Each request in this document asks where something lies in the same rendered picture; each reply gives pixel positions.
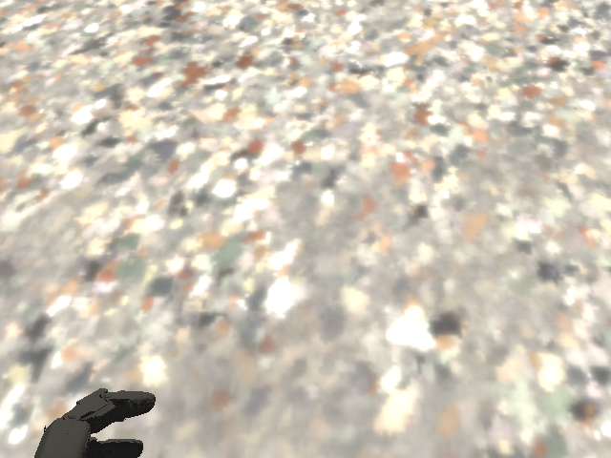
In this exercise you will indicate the left robot hand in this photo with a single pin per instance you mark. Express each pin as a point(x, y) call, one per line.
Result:
point(70, 435)

